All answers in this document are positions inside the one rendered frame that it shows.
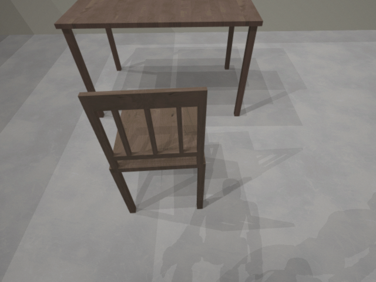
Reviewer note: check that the table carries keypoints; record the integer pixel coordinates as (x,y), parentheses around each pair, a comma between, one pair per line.
(90,14)

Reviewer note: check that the chair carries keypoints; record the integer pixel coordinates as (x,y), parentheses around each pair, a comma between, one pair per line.
(159,129)

